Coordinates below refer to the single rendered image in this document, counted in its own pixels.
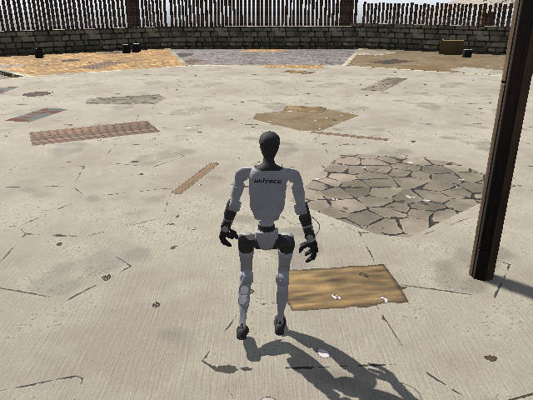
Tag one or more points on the right robot forearm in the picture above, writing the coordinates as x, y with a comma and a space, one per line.
307, 227

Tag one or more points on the left robot hand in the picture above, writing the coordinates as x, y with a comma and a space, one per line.
232, 234

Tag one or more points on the right robot hand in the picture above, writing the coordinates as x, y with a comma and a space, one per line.
313, 249

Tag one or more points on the left robot forearm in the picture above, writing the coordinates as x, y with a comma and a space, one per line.
227, 219

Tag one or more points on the robot left upper arm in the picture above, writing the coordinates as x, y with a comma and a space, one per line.
238, 185

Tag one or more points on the left robot foot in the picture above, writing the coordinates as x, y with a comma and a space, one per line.
242, 332

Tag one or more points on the left robot thigh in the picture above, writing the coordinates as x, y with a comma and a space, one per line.
246, 244

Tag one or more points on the robot right upper arm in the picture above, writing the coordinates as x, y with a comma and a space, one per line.
298, 190

